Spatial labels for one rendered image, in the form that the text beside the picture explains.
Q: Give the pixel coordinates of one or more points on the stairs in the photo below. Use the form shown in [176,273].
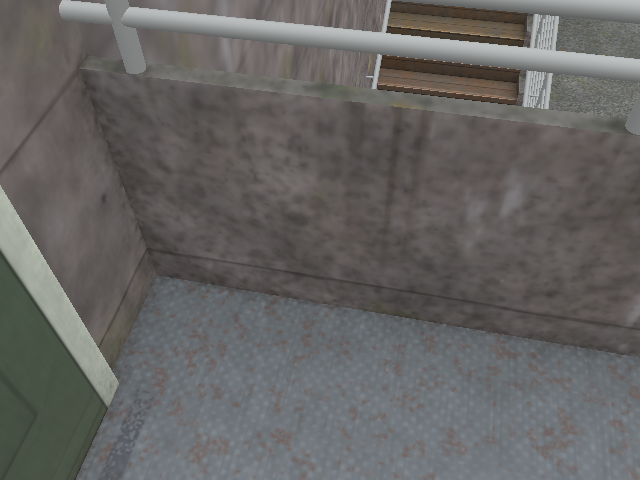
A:
[449,79]

